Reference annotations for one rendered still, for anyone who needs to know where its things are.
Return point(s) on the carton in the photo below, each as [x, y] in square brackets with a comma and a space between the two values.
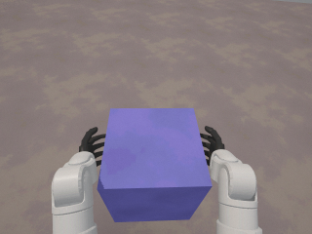
[153, 165]

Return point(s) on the right robot hand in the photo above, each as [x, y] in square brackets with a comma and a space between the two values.
[215, 142]

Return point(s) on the right robot forearm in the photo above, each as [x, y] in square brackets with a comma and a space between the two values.
[236, 194]

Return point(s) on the left robot forearm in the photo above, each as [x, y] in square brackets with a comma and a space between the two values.
[72, 195]

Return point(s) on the left robot hand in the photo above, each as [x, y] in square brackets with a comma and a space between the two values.
[88, 141]

